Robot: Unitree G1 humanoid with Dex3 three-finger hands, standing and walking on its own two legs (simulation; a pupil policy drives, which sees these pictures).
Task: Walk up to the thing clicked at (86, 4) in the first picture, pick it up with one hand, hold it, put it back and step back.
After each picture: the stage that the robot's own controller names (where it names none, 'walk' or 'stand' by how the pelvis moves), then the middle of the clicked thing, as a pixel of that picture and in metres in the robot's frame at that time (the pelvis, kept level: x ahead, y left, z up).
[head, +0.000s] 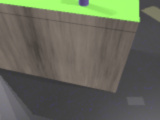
stand; out of the picture +1.00 -0.03 +0.04
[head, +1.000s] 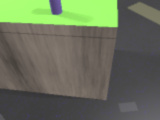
walk; (55, 3) +0.88 +0.17 +0.06
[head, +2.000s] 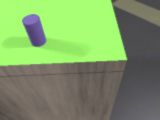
stand; (35, 31) +0.56 +0.20 +0.07
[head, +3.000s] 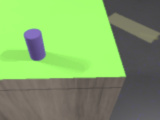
stand; (35, 45) +0.52 +0.18 +0.06
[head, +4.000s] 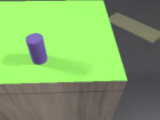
stand; (37, 49) +0.51 +0.18 +0.05
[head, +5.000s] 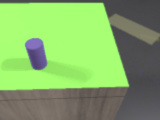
stand; (36, 54) +0.49 +0.18 +0.04
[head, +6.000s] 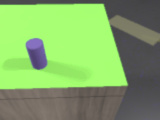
stand; (37, 54) +0.50 +0.18 +0.04
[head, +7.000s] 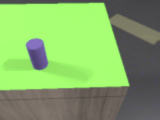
stand; (37, 54) +0.49 +0.18 +0.04
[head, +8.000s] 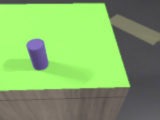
stand; (38, 55) +0.49 +0.18 +0.04
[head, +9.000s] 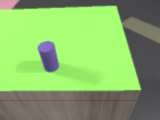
rise first; (49, 57) +0.49 +0.16 +0.04
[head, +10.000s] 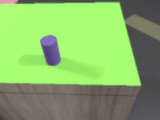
go down; (51, 51) +0.51 +0.17 +0.04
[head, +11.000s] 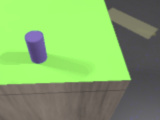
go down; (36, 47) +0.51 +0.15 +0.05
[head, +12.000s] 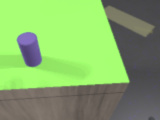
go down; (30, 50) +0.49 +0.16 +0.06
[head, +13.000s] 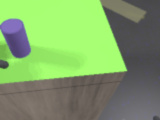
close in; (17, 39) +0.49 +0.17 +0.09
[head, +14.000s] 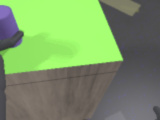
close; (6, 27) +0.52 +0.18 +0.11
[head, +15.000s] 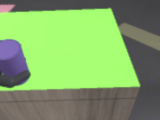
lift; (13, 63) +0.32 +0.19 +0.21
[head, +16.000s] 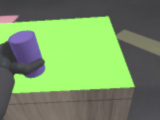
lift; (28, 54) +0.34 +0.15 +0.23
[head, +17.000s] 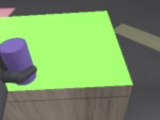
hold; (19, 62) +0.33 +0.18 +0.20
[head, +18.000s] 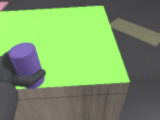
crouch; (28, 66) +0.33 +0.15 +0.17
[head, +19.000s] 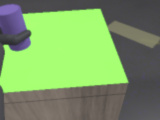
crouch; (14, 28) +0.42 +0.18 +0.25
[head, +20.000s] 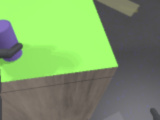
lower; (6, 41) +0.48 +0.18 +0.08
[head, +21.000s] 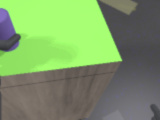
lower; (2, 31) +0.50 +0.18 +0.11
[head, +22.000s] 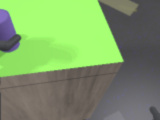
lower; (3, 32) +0.50 +0.18 +0.10
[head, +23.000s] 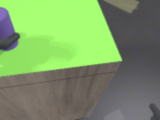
lower; (2, 30) +0.50 +0.18 +0.10
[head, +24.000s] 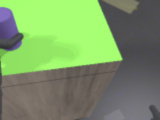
loosen; (6, 30) +0.50 +0.17 +0.10
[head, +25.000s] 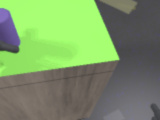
withdraw; (4, 30) +0.51 +0.17 +0.10
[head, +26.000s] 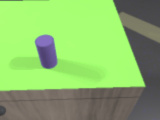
sink last; (47, 52) +0.47 +0.15 +0.07
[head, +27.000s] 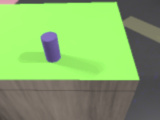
stand; (51, 47) +0.52 +0.16 +0.06
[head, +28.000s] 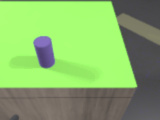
stand; (45, 52) +0.49 +0.16 +0.05
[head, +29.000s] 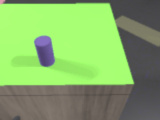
stand; (45, 51) +0.51 +0.16 +0.05
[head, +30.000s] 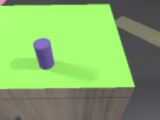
stand; (44, 54) +0.49 +0.17 +0.04
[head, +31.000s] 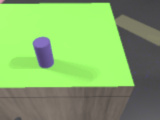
stand; (44, 53) +0.50 +0.17 +0.04
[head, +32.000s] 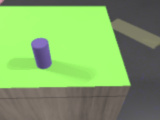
walk; (42, 53) +0.50 +0.16 +0.05
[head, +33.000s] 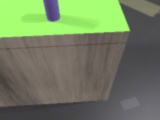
walk; (51, 7) +0.72 +0.16 +0.06
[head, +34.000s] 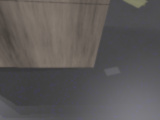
walk; out of the picture +1.08 +0.13 +0.07
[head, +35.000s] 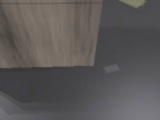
stand; out of the picture +1.15 +0.18 +0.06
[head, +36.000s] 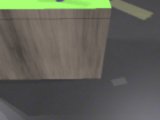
stand; out of the picture +1.11 +0.15 +0.04
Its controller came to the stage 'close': yes
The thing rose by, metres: 0.21
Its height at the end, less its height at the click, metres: +0.00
